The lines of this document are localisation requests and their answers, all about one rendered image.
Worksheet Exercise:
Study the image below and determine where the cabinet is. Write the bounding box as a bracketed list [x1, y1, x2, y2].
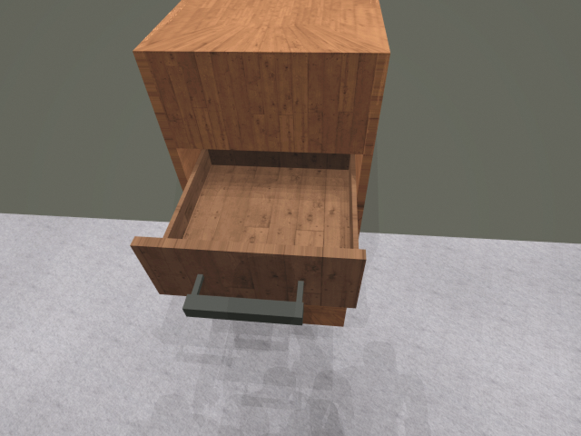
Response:
[133, 0, 390, 327]

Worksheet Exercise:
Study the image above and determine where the drawer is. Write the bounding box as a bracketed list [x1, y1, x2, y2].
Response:
[130, 149, 366, 308]

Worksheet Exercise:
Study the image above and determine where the handle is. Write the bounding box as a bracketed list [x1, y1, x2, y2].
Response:
[182, 274, 304, 325]

